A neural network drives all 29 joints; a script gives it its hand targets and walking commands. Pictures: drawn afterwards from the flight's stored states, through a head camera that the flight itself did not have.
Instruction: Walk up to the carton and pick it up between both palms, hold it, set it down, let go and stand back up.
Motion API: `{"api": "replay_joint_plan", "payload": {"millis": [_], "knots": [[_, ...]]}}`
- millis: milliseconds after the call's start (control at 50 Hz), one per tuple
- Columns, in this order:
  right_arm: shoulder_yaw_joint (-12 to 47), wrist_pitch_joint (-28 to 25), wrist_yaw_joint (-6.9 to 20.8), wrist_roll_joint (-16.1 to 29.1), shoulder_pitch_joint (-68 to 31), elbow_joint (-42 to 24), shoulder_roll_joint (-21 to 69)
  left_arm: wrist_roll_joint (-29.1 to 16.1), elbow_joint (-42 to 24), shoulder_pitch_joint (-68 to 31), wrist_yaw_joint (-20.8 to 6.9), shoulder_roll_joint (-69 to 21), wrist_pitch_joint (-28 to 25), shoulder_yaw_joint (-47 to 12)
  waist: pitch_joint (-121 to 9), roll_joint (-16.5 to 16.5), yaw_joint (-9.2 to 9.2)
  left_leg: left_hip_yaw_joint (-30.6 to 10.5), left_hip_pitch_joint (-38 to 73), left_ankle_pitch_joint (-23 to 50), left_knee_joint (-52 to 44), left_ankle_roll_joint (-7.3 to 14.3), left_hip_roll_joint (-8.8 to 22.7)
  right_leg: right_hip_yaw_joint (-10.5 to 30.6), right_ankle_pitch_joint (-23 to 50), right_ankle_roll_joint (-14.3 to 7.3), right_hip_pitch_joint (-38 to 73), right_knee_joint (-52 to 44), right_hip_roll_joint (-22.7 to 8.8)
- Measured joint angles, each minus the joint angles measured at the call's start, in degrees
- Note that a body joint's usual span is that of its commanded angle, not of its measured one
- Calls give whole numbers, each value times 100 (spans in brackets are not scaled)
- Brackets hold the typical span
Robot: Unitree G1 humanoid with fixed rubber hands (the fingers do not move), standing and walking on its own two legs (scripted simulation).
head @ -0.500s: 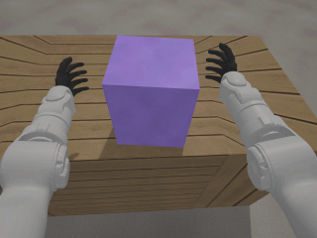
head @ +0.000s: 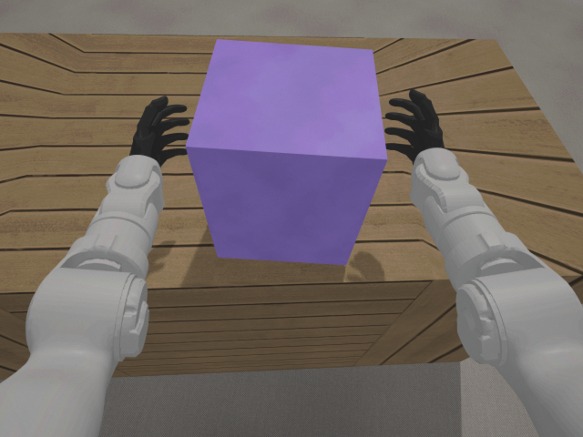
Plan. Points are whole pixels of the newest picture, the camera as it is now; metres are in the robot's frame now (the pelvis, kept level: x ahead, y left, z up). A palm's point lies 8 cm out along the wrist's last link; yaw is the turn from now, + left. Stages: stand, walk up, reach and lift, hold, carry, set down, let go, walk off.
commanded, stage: reach and lift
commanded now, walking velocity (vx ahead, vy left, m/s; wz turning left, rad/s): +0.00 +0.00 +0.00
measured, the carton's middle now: (287, 163) +0.51 +0.05 +0.06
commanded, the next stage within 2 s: none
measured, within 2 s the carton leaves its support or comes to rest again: leaves its support in 1.66 s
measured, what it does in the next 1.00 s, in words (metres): stands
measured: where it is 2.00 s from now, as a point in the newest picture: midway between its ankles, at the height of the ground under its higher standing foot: outside the picture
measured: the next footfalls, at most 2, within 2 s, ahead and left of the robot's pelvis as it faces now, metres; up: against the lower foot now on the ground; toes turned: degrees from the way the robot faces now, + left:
none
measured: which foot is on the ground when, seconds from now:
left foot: down 0.00-1.00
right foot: down 0.00-1.00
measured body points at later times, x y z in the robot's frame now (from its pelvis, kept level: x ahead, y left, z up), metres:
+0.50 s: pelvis -0.01 +0.02 +0.00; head +0.06 +0.05 +0.44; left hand +0.47 +0.21 +0.10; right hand +0.47 -0.10 +0.12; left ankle +0.02 +0.12 -0.74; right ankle -0.04 -0.10 -0.74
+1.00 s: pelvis -0.02 +0.01 +0.00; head +0.03 +0.04 +0.45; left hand +0.44 +0.21 +0.10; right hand +0.45 -0.10 +0.12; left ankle +0.02 +0.12 -0.74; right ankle -0.04 -0.10 -0.74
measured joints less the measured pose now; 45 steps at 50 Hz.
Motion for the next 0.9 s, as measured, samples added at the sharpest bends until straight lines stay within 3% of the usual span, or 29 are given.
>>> {"api": "replay_joint_plan", "payload": {"millis": [120, 220, 440, 580, 900], "knots": [[-240, -49, 6, -283, 0, 0, 48, 438, -1, 4, 1, -307, -90, 355, -27, 0, 0, 0, 0, 6, 0, 27, -5, 0, 9, 27, 0, 0, -5], [-727, -88, 57, -771, 1, 0, 314, 998, -2, 3, 2, -599, -140, 858, -27, 6, 0, 3, 0, 25, 0, 52, -19, 0, 28, 44, 1, 0, -20], [-2758, -332, 87, -2858, 164, -230, 948, 2427, -246, 153, 47, -962, -106, 2165, 26, 19, 0, 18, 139, 56, -20, 139, -125, 1, 51, 124, 143, -1, -126], [-3276, -368, 358, -3423, 375, -253, 1116, 2535, -694, 527, 254, -1155, 262, 2229, 134, 20, 0, 26, 482, 54, -62, 159, -156, 0, 62, 127, 513, -98, -156], [-3861, -186, 555, -3957, 463, -361, 1285, 2739, -781, 695, 153, -1249, 454, 2562, 137, 20, 0, 31, 716, 166, -233, 166, -156, -1, 90, 127, 664, -101, -150]]}}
